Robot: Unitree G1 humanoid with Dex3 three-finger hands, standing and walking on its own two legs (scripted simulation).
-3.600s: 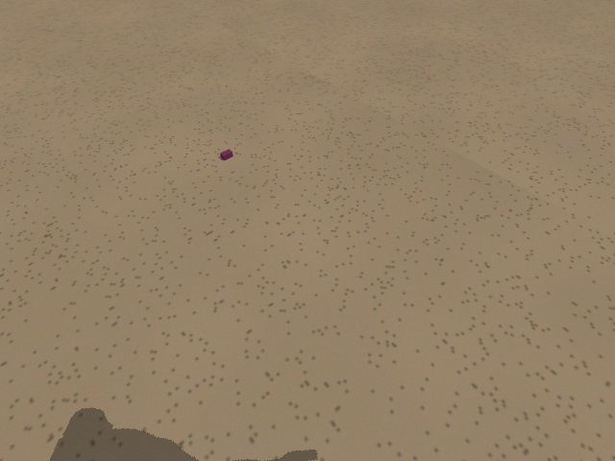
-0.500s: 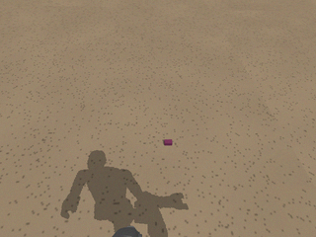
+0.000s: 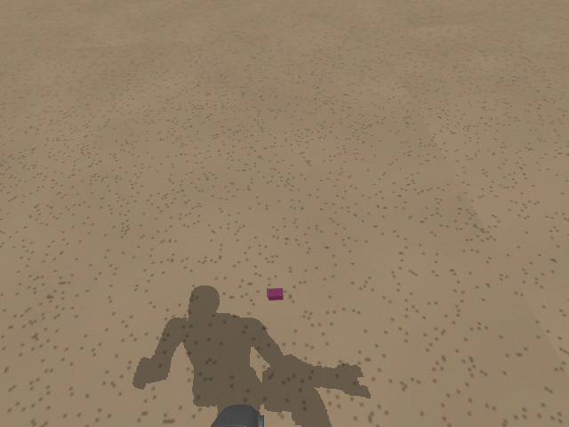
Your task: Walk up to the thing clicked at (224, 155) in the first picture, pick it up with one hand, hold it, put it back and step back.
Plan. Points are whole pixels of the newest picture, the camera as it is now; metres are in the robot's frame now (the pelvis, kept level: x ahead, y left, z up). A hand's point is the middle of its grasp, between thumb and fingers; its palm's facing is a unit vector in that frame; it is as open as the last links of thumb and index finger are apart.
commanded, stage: walk up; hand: left
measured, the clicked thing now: (275, 294) +0.70 +0.12 -0.74
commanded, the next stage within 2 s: none
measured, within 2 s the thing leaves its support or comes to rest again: neither
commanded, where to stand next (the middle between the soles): +0.32 -0.14 m, yaw +4 degrees
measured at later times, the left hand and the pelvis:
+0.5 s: hand (209, 372) +0.23 +0.17 -0.14, palm faces -0.06 -0.94 -0.32, open 7.4 cm; pelvis +0.14 -0.11 +0.00, yaw +1 degrees
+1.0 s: hand (255, 353) +0.27 +0.10 -0.16, palm faces +0.04 -0.91 -0.41, open 7.4 cm; pelvis +0.22 -0.18 -0.01, yaw +5 degrees
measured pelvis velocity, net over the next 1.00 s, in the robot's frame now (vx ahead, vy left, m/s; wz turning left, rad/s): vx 0.22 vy -0.18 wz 0.08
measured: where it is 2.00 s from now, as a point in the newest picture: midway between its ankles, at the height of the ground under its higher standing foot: outside the picture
